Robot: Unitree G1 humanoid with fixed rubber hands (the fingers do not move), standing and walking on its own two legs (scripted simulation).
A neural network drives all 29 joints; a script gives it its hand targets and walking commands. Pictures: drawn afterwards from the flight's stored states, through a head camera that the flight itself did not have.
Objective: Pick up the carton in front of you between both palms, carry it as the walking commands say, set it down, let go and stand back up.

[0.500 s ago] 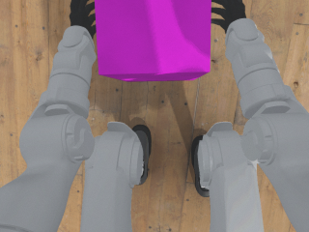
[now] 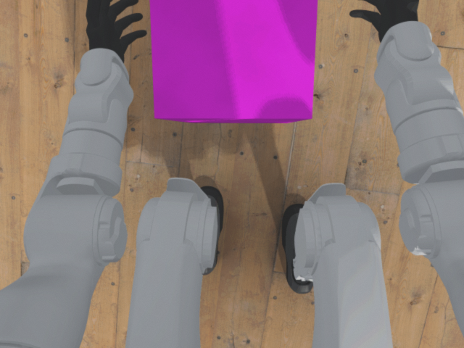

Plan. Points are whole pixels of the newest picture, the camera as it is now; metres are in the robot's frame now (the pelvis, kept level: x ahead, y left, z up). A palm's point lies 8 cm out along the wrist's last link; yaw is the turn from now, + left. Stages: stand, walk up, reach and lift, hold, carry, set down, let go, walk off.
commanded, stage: set down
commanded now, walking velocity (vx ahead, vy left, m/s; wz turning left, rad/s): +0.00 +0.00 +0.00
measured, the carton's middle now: (236, 61) +0.51 +0.05 -0.25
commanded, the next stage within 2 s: let go in 0.88 s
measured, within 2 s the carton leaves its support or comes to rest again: neither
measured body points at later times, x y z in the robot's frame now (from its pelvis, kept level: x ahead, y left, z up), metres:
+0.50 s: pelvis +0.02 +0.00 +0.13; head +0.33 +0.01 +0.45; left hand +0.52 +0.23 +0.01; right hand +0.55 -0.17 +0.01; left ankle +0.13 +0.12 -0.34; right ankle +0.09 -0.11 -0.34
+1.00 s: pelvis +0.05 +0.01 +0.27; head +0.33 +0.02 +0.62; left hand +0.51 +0.23 +0.16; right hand +0.54 -0.18 +0.16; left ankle +0.13 +0.12 -0.34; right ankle +0.09 -0.11 -0.34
